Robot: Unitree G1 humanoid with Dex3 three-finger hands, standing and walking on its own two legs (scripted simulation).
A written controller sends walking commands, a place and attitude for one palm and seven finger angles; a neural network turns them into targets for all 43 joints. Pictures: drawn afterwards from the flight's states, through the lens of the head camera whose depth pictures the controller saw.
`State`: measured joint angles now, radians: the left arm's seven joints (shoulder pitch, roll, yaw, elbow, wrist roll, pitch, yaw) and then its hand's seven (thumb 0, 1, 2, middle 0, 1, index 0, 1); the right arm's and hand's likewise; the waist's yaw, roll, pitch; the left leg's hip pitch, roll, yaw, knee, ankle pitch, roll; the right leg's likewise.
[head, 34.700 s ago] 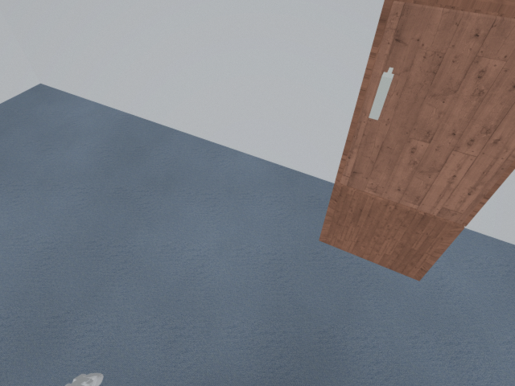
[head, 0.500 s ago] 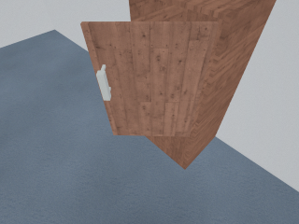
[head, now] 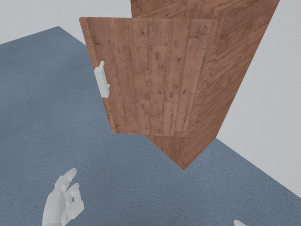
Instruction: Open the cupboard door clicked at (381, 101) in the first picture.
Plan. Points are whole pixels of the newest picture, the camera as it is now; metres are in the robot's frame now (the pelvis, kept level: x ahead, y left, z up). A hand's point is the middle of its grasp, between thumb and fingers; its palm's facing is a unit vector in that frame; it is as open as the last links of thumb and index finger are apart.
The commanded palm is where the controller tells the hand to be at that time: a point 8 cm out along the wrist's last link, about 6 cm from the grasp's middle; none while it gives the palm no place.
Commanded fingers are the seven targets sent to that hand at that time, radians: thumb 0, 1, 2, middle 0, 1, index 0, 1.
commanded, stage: raise the hand with hooked fingers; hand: left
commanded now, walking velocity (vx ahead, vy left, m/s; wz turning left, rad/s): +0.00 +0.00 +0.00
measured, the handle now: (103, 79) +0.59 +0.21 +0.05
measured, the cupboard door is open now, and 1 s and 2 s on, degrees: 43 43 43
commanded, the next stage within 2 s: move the hooked fingers beside the handle in 1.94 s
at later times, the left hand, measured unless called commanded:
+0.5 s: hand (71, 199) +0.19 +0.22 -0.01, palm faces -0.05 -1.00 -0.06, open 10.0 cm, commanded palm +0.16 +0.28 -0.01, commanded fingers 0.00 0.11 0.56 -0.26 -0.81 -0.26 -0.81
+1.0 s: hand (53, 175) +0.23 +0.26 +0.03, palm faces +0.00 -1.00 -0.06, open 12.9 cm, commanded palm +0.21 +0.31 +0.04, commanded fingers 0.00 -0.48 0.31 -0.30 -1.18 -0.30 -1.18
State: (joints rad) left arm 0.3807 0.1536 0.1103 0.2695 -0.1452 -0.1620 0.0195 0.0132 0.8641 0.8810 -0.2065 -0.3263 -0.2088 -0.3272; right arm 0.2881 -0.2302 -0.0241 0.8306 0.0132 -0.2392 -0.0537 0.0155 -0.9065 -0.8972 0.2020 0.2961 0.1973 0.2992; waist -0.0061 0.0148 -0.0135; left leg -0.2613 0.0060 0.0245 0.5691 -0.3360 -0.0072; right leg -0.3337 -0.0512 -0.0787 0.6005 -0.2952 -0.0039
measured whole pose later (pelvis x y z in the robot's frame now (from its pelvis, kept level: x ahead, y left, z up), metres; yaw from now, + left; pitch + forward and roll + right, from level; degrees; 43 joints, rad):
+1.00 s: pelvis -0.02 +0.02 -0.04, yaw +0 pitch +8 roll -2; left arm 0.16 0.35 0.35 0.17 -0.33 -0.28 -0.43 0.00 -0.25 0.41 -0.28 -1.04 -0.29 -1.04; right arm 0.26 -0.28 0.03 0.55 0.04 -0.27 -0.07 0.02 -0.90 -0.90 0.20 0.30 0.20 0.30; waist 0.01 0.01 -0.07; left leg -0.61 0.02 0.00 0.95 -0.48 0.02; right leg -0.64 -0.04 -0.08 0.88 -0.39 0.01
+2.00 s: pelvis -0.02 +0.00 -0.02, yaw -1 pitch +6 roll -1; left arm -0.09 0.41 0.45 0.44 -0.35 -0.20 -0.53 -0.02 -0.50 0.30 -0.30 -1.20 -0.31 -1.20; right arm 0.28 -0.28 0.05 0.57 0.04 -0.21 -0.09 0.02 -0.90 -0.90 0.20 0.30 0.20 0.30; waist 0.01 0.03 -0.05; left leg -0.47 0.04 0.01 0.78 -0.42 -0.01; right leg -0.52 -0.02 -0.08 0.75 -0.34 -0.01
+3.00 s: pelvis -0.02 +0.01 -0.03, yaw -3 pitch +14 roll -1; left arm -0.70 0.60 0.49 1.06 -0.20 -0.32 -0.52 -0.02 -0.50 0.30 -0.30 -1.20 -0.30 -1.20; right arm 0.38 -0.30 0.04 0.60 0.03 -0.03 -0.06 0.01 -0.90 -0.90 0.20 0.30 0.20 0.30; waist -0.09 0.00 -0.07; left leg -0.68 0.04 0.03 0.88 -0.44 0.01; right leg -0.73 -0.02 -0.05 0.81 -0.33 0.00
